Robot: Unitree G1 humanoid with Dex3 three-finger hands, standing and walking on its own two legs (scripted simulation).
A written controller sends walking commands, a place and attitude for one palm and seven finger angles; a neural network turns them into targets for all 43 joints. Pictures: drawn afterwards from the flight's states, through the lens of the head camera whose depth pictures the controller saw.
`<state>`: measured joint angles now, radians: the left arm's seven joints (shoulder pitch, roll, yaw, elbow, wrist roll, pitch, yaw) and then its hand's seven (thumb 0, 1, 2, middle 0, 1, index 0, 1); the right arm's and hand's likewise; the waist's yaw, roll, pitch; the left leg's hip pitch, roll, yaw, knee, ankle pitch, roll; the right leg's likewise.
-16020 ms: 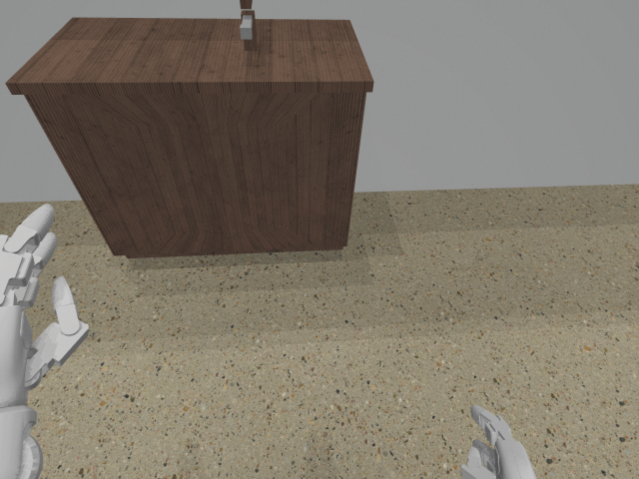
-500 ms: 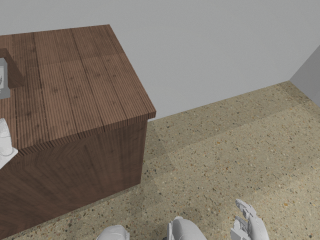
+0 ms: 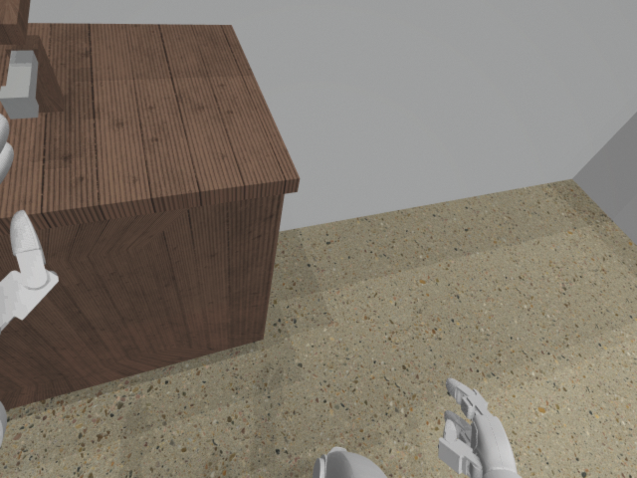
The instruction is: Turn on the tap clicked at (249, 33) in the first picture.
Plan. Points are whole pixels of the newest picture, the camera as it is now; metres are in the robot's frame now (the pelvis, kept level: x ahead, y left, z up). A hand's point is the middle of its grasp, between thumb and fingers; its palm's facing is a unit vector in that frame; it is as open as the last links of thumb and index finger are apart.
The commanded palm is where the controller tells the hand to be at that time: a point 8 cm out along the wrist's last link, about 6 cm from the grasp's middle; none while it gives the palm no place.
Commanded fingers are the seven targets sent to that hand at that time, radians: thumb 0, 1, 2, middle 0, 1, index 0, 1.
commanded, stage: shuffle to correct the standing spot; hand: left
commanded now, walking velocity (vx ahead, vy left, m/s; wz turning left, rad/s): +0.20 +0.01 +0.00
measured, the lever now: (19, 102) +0.44 +0.43 +0.14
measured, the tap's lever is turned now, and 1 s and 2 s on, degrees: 0 0 0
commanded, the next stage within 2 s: come to a stop and stand still in 0.84 s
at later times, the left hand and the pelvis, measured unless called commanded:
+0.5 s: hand out of the picture +0.19 +0.29 +0.21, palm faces +0.47 -0.80 -0.37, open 7.4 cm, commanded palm +0.12 +0.34 +0.21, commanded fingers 0.00 0.90 0.90 -0.20 -0.30 -0.20 -0.30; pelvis +0.00 +0.04 +0.02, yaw +7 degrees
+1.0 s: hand (35, 169) +0.28 +0.30 +0.22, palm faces +0.50 -0.80 -0.34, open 7.4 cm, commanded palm +0.21 +0.33 +0.21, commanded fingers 0.00 0.90 0.90 -0.20 -0.30 -0.20 -0.30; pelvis +0.08 +0.03 +0.02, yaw +5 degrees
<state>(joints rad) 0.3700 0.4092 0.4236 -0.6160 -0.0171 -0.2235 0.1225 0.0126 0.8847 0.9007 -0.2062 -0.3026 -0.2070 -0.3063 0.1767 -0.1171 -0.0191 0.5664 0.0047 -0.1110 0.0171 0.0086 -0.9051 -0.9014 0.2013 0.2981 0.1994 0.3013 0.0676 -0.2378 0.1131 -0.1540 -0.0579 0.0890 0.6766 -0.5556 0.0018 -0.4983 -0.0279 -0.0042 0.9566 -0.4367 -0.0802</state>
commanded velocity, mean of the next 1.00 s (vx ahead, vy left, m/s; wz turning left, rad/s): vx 0.17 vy -0.03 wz -0.05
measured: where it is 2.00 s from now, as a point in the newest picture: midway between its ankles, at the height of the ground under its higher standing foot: outside the picture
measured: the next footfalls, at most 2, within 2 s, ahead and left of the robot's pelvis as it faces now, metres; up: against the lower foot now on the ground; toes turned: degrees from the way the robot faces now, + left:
left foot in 0.42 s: +0.07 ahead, +0.18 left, +0.00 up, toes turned +10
right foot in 0.68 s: +0.13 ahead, -0.06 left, +0.00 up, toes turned +5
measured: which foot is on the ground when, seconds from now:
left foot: down 0.00-0.08, up 0.10-0.40, down 0.42-0.68, up 0.70-0.90, down 0.92-1.00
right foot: down 0.00-0.42, up 0.44-0.66, down 0.68-0.92, up 0.94-1.00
